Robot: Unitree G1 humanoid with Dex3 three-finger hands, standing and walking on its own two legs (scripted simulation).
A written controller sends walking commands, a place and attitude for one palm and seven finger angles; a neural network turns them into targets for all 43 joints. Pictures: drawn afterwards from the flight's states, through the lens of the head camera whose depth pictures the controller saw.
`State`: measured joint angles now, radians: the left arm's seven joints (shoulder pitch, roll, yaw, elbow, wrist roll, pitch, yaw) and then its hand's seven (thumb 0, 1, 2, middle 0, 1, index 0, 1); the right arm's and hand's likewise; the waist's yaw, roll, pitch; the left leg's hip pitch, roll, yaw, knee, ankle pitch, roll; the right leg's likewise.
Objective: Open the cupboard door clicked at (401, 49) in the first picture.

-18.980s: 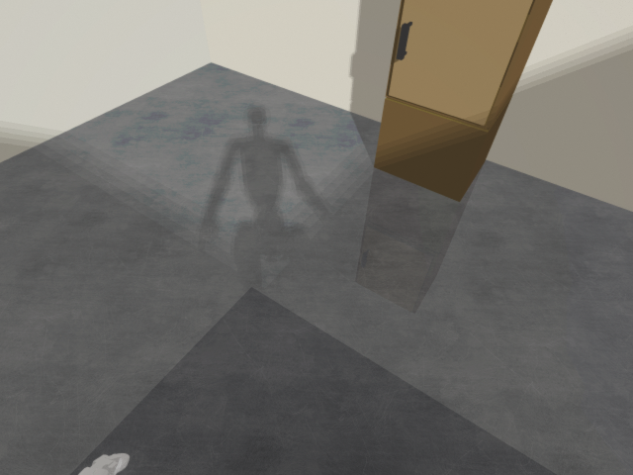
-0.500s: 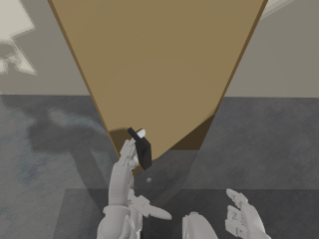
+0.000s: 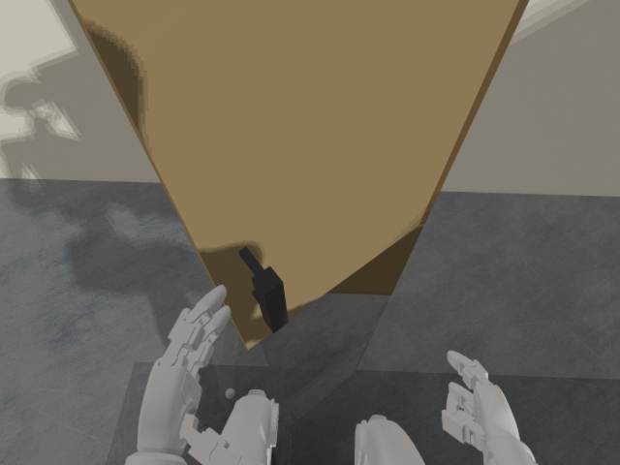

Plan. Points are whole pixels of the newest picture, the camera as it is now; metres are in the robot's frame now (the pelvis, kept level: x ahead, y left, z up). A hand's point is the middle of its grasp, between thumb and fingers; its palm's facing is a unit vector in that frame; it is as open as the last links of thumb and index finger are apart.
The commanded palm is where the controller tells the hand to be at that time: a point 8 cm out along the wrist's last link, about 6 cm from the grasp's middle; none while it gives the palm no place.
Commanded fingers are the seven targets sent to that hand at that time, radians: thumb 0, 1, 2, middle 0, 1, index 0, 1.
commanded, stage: slide the hand sideways off the handle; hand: left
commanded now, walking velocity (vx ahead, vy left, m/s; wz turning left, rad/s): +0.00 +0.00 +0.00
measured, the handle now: (262, 290) +0.32 +0.08 +0.04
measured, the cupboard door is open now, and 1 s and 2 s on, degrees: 40 40 40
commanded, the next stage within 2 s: draw the hand back to the body in 0.24 s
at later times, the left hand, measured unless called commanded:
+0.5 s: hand (175, 404) +0.19 +0.15 +0.07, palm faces -0.02 -1.00 -0.03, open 16.3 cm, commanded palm +0.15 +0.21 +0.08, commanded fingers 0.00 -0.50 0.30 -0.15 -0.30 -0.15 -0.30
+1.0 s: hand (48, 377) +0.19 +0.21 +0.17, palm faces +0.14 -0.95 -0.28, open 15.3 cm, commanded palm +0.16 +0.27 +0.20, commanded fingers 0.00 -0.01 0.51 -0.17 -0.30 -0.17 -0.30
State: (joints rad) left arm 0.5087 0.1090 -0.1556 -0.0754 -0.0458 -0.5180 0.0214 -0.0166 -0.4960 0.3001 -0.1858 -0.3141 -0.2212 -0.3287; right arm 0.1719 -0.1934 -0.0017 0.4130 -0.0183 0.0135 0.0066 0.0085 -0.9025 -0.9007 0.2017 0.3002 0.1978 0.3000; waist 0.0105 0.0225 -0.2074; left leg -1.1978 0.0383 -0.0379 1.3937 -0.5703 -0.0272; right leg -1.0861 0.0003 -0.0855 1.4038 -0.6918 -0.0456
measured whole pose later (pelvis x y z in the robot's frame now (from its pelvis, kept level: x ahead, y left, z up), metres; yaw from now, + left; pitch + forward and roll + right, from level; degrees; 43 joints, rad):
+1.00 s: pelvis +0.02 +0.03 +0.08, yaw +0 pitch +9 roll -2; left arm 0.72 0.30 0.06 -0.45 -0.08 -0.07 0.07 -0.02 -0.31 0.38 -0.16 -0.30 -0.16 -0.30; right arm 0.30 -0.21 0.03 0.36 0.04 0.03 -0.12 0.01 -0.90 -0.90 0.20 0.30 0.20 0.30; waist 0.01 0.06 -0.19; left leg -0.71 0.03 -0.01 1.00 -0.45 0.01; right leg -0.58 0.00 -0.06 0.95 -0.52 0.00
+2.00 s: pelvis +0.04 +0.01 +0.14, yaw -1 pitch -3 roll +0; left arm 0.49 0.36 0.34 -0.45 -0.08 -0.06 0.12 0.01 0.89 0.90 -0.21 -0.30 -0.21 -0.30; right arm 0.21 -0.23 0.03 0.60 0.01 -0.11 -0.10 0.01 -0.90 -0.90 0.20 0.30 0.20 0.30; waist 0.07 0.06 -0.01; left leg -0.17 0.03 0.02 0.49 -0.27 -0.01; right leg -0.07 0.01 -0.04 0.45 -0.33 -0.02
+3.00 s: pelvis -0.11 +0.05 +0.13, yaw +5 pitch +0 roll -2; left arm 0.55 0.40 0.41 -0.55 -0.04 -0.20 0.17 0.01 0.89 0.90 -0.22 -0.30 -0.21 -0.30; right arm 0.19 -0.22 -0.01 0.61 0.00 -0.06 -0.07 0.01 -0.90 -0.90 0.20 0.30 0.20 0.30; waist 0.04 -0.01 0.02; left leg -0.37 -0.01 0.01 0.60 -0.23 0.01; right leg -0.37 0.03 0.05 0.58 -0.22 0.03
